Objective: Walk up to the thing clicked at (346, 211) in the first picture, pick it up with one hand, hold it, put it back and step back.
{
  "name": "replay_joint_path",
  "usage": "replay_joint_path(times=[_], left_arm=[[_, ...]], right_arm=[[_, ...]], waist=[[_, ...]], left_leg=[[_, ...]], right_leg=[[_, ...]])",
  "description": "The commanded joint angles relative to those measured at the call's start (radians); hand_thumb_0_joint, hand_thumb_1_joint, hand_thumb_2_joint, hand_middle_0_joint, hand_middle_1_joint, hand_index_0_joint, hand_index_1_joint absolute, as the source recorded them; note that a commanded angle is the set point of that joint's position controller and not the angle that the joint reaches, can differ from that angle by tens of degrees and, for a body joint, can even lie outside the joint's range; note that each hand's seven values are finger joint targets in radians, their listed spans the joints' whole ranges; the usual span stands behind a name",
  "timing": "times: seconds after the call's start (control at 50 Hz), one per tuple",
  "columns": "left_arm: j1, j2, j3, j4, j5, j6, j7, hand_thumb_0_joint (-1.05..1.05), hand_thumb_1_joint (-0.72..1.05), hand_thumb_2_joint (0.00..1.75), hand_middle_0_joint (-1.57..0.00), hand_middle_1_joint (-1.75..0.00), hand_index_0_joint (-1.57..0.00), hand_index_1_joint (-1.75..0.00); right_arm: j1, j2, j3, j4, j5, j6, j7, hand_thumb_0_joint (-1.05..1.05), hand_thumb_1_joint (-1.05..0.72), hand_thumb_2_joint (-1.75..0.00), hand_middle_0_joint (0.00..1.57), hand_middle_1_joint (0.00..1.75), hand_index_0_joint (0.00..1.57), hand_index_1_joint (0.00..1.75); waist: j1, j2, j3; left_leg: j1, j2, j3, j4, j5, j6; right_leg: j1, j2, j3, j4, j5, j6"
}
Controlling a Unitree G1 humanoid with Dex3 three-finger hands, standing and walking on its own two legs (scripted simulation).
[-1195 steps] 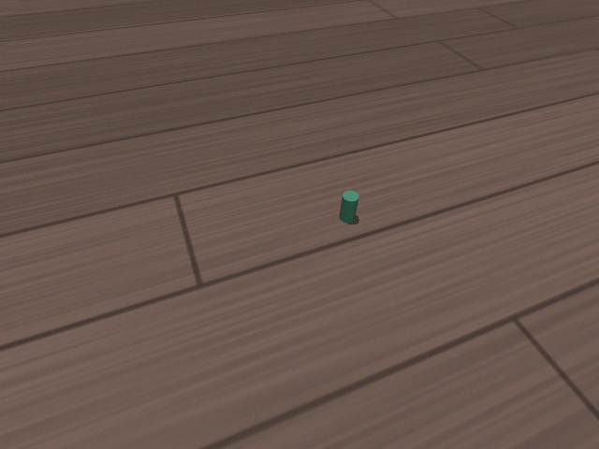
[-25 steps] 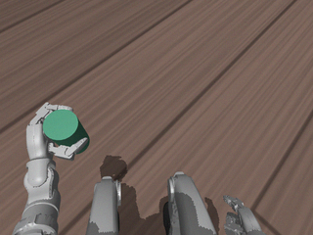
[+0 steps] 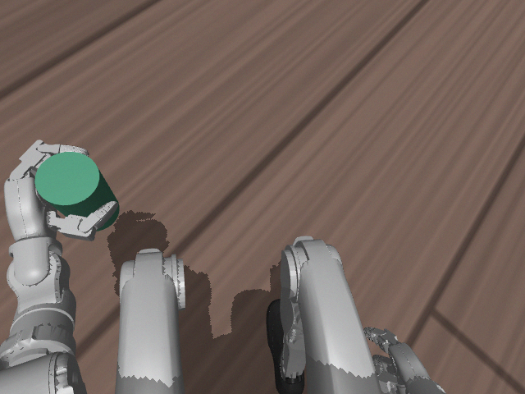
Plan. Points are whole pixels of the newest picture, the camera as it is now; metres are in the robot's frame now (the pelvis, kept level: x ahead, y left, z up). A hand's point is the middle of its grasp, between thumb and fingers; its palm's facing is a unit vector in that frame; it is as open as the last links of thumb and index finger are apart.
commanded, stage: crouch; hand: left
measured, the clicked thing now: (83, 196) +0.41 +0.23 -0.09
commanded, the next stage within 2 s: lower in 0.60 s
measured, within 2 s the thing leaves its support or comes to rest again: neither
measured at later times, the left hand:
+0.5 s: hand (90, 205) +0.42 +0.24 -0.16, palm faces +0.21 -0.98 -0.04, open 10.2 cm
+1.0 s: hand (102, 212) +0.42 +0.24 -0.22, palm faces +0.20 -0.98 -0.02, open 10.1 cm
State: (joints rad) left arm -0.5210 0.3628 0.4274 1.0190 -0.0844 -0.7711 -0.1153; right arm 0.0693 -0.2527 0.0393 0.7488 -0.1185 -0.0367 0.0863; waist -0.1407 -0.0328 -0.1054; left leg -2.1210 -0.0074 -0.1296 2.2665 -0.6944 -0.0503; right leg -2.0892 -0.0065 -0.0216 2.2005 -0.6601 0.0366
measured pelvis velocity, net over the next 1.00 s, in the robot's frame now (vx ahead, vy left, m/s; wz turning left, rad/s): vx -0.01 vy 0.01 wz -0.11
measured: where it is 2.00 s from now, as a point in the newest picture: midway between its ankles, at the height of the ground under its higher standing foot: (226, 376)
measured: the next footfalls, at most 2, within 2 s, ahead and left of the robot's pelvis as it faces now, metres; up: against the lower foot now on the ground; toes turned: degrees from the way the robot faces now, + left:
none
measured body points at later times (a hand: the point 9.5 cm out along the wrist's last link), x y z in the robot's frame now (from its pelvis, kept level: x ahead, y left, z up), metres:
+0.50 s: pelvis +0.00 +0.00 -0.06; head +0.22 +0.08 +0.33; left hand +0.40 +0.29 -0.15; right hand +0.10 -0.28 -0.16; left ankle +0.08 +0.13 -0.34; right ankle +0.11 -0.13 -0.34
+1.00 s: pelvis -0.01 +0.01 -0.08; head +0.23 +0.12 +0.29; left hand +0.41 +0.29 -0.22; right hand +0.10 -0.27 -0.16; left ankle +0.08 +0.13 -0.34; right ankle +0.10 -0.13 -0.34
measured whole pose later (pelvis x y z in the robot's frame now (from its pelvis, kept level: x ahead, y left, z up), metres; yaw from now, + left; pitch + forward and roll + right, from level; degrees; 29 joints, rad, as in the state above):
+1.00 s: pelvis -0.01 +0.01 -0.08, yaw -6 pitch +21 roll -11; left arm -0.56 0.58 0.52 1.24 -0.08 -0.92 -0.09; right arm -0.04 -0.33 0.26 0.69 -0.24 0.00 0.15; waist -0.22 -0.15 0.14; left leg -2.25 -0.03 -0.26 2.58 -0.71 -0.05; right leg -2.17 0.04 -0.11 2.41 -0.63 0.07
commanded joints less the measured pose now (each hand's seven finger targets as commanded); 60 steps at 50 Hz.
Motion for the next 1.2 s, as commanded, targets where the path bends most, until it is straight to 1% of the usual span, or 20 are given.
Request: replay_joint_path(times=[0.0,0.02,0.04,0.06,0.08,0.12,0.22,0.3,0.38,0.5,0.56,0.6,0.66,0.68,0.8,0.84,0.92,1.0,1.06,1.18], left_arm=[[-0.435,0.238,0.021,-0.275,-0.025,-0.144,0.018,0.0,0.11,1.27,-1.2,-1.4,-1.21,-1.41],[-0.415,0.253,0.044,-0.25,-0.029,-0.144,0.018,0.0,0.13,1.27,-1.2,-1.4,-1.21,-1.4],[-0.438,0.268,0.041,-0.254,-0.027,-0.149,0.014,0.0,0.1,1.25,-1.2,-1.39,-1.22,-1.39],[-0.438,0.24,0.028,-0.22,-0.031,-0.15,0.01,0.0,0.12,1.25,-1.22,-1.4,-1.24,-1.4],[-0.419,0.285,0.06,-0.198,-0.034,-0.151,0.01,0.0,0.11,1.25,-1.22,-1.4,-1.23,-1.4],[-0.403,0.288,0.073,-0.164,-0.039,-0.159,0.004,0.0,0.13,1.25,-1.22,-1.39,-1.24,-1.39],[-0.377,0.345,0.112,-0.161,-0.037,-0.168,-0.013,0.0,0.12,1.25,-1.22,-1.41,-1.25,-1.4],[-0.358,0.345,0.111,-0.218,-0.029,-0.17,-0.014,0.0,0.13,1.25,-1.19,-1.4,-1.22,-1.39],[-0.369,0.338,0.1,-0.271,-0.038,-0.176,-0.009,0.0,0.14,1.25,-1.17,-1.38,-1.19,-1.37],[-0.396,0.337,0.07,-0.25,-0.038,-0.182,0.009,0.0,0.13,1.25,-1.17,-1.38,-1.19,-1.38],[-0.388,0.356,0.083,-0.194,-0.038,-0.192,0.018,0.0,0.12,1.25,-1.2,-1.4,-1.22,-1.39],[-0.377,0.348,0.083,-0.167,-0.04,-0.2,0.01,0.0,0.13,1.25,-1.21,-1.4,-1.24,-1.4],[-0.369,0.379,0.096,-0.144,-0.035,-0.209,0.004,0.0,0.14,1.25,-1.23,-1.42,-1.26,-1.4],[-0.329,0.374,0.101,-0.11,-0.036,-0.208,0.001,0.0,0.14,1.25,-1.22,-1.41,-1.25,-1.4],[-0.322,0.389,0.12,0.004,-0.033,-0.228,0.015,0.0,0.09,1.23,-1.22,-1.39,-1.23,-1.4],[-0.355,0.424,0.124,-0.007,-0.024,-0.25,0.019,0.0,0.1,1.23,-1.23,-1.4,-1.25,-1.4],[-0.366,0.454,0.116,-0.053,-0.017,-0.294,0.027,0.0,0.15,1.23,-1.22,-1.39,-1.23,-1.39],[-0.386,0.47,0.112,-0.081,-0.013,-0.32,0.057,0.0,0.14,1.21,-1.2,-1.35,-1.2,-1.36],[-0.373,0.461,0.102,-0.059,-0.006,-0.33,0.09,0.0,0.12,1.19,-1.16,-1.32,-1.15,-1.33],[-0.386,0.485,0.087,0.019,0.015,-0.361,0.128,0.0,0.17,1.24,-1.21,-1.36,-1.21,-1.38]], right_arm=[[0.105,-0.23,-0.065,-0.045,-0.006,-0.019,-0.014,0.0,-0.9,-0.91,0.2,0.3,0.2,0.3],[0.095,-0.231,-0.058,-0.046,-0.006,-0.019,-0.013,0.0,-0.9,-0.91,0.2,0.3,0.2,0.3],[0.092,-0.233,-0.051,-0.044,-0.009,-0.017,-0.011,0.0,-0.9,-0.91,0.2,0.3,0.2,0.3],[0.094,-0.235,-0.047,-0.043,-0.012,-0.013,-0.008,0.0,-0.9,-0.91,0.2,0.3,0.2,0.3],[0.085,-0.241,-0.044,-0.047,-0.011,-0.013,-0.008,0.0,-0.9,-0.9,0.2,0.3,0.2,0.3],[0.08,-0.248,-0.031,-0.051,-0.016,-0.011,-0.002,0.0,-0.9,-0.9,0.2,0.3,0.2,0.3],[0.087,-0.27,-0.008,-0.054,-0.029,-0.001,0.005,0.0,-0.9,-0.9,0.2,0.3,0.2,0.3],[0.09,-0.29,0.0,-0.055,-0.041,0.008,0.01,0.0,-0.9,-0.91,0.2,0.3,0.2,0.3],[0.088,-0.296,0.009,-0.052,-0.05,0.014,0.013,0.0,-0.91,-0.91,0.2,0.3,0.2,0.3],[0.082,-0.304,0.023,-0.036,-0.063,0.022,0.013,0.0,-0.91,-0.91,0.2,0.3,0.2,0.3],[0.053,-0.306,0.037,-0.046,-0.07,0.024,0.018,0.0,-0.91,-0.91,0.2,0.3,0.2,0.3],[0.052,-0.322,0.045,-0.048,-0.075,0.027,0.02,0.0,-0.91,-0.91,0.2,0.3,0.2,0.3],[0.04,-0.335,0.056,-0.056,-0.081,0.031,0.025,0.0,-0.9,-0.9,0.2,0.3,0.2,0.3],[0.024,-0.333,0.061,-0.06,-0.081,0.032,0.025,0.0,-0.9,-0.9,0.2,0.3,0.2,0.3],[-0.005,-0.352,0.096,-0.077,-0.099,0.038,0.036,0.0,-0.91,-0.91,0.2,0.3,0.2,0.3],[-0.016,-0.363,0.106,-0.082,-0.106,0.04,0.037,0.0,-0.91,-0.91,0.2,0.3,0.2,0.3],[-0.03,-0.372,0.128,-0.085,-0.129,0.033,0.043,0.0,-0.92,-0.91,0.2,0.3,0.2,0.3],[-0.038,-0.393,0.146,-0.08,-0.147,0.033,0.046,0.0,-0.92,-0.91,0.2,0.3,0.2,0.3],[-0.048,-0.398,0.164,-0.077,-0.161,0.034,0.049,0.0,-0.93,-0.92,0.2,0.3,0.2,0.3],[-0.081,-0.412,0.197,-0.088,-0.18,0.042,0.057,0.0,-0.92,-0.91,0.2,0.3,0.2,0.3]], waist=[[-0.023,0.263,-0.674],[-0.013,0.232,-0.648],[-0.022,0.234,-0.626],[-0.035,0.213,-0.603],[-0.019,0.182,-0.581],[-0.019,0.172,-0.557],[-0.007,0.224,-0.608],[-0.002,0.325,-0.633],[-0.024,0.344,-0.65],[-0.058,0.32,-0.591],[-0.061,0.268,-0.535],[-0.075,0.268,-0.524],[-0.07,0.284,-0.505],[-0.056,0.281,-0.494],[-0.081,0.247,-0.429],[-0.094,0.264,-0.406],[-0.106,0.304,-0.45],[-0.122,0.408,-0.472],[-0.136,0.418,-0.453],[-0.167,0.381,-0.36]], left_leg=[[0.432,-0.003,0.088,-0.25,0.097,0.046],[0.402,-0.005,0.089,-0.241,0.088,0.049],[0.372,-0.005,0.093,-0.225,0.074,0.052],[0.351,-0.007,0.09,-0.21,0.053,0.056],[0.308,-0.009,0.096,-0.199,0.012,0.062],[0.28,-0.01,0.094,-0.186,-0.014,0.062],[0.297,-0.006,0.089,-0.141,0.075,0.053],[0.387,0.0,0.066,-0.144,0.149,0.032],[0.387,0.001,0.058,-0.109,0.195,0.032],[0.339,0.004,0.048,-0.061,0.176,0.038],[0.262,0.002,0.046,-0.044,0.108,0.048],[0.282,0.004,0.035,-0.044,0.114,0.044],[0.286,0.005,0.025,-0.048,0.11,0.039],[0.29,0.005,0.027,-0.051,0.115,0.038],[0.24,0.008,0.018,-0.016,0.089,0.041],[0.234,0.009,0.008,-0.017,0.058,0.041],[0.287,0.014,0.0,0.006,0.103,0.034],[0.393,0.023,-0.025,-0.008,0.182,0.01],[0.408,0.027,-0.037,0.007,0.23,0.008],[0.333,0.028,-0.05,0.024,0.167,0.014]], right_leg=[[0.316,0.019,-0.072,-0.188,0.135,-0.072],[0.316,0.019,-0.076,-0.183,0.126,-0.07],[0.311,0.022,-0.077,-0.177,0.116,-0.068],[0.3,0.024,-0.081,-0.177,0.101,-0.064],[0.303,0.028,-0.083,-0.182,0.06,-0.061],[0.296,0.03,-0.094,-0.17,0.035,-0.058],[0.313,0.037,-0.101,-0.109,0.116,-0.061],[0.269,0.037,-0.118,-0.06,0.176,-0.073],[0.297,0.036,-0.117,-0.04,0.23,-0.069],[0.286,0.041,-0.12,-0.039,0.229,-0.062],[0.282,0.043,-0.129,-0.042,0.175,-0.056],[0.275,0.044,-0.143,-0.034,0.18,-0.055],[0.257,0.046,-0.156,-0.019,0.169,-0.059],[0.246,0.047,-0.158,-0.015,0.168,-0.061],[0.249,0.056,-0.175,-0.008,0.157,-0.057],[0.235,0.055,-0.184,-0.003,0.135,-0.057],[0.273,0.059,-0.187,0.013,0.179,-0.056],[0.261,0.056,-0.203,0.048,0.236,-0.062],[0.268,0.055,-0.211,0.056,0.276,-0.059],[0.279,0.058,-0.23,0.045,0.243,-0.052]])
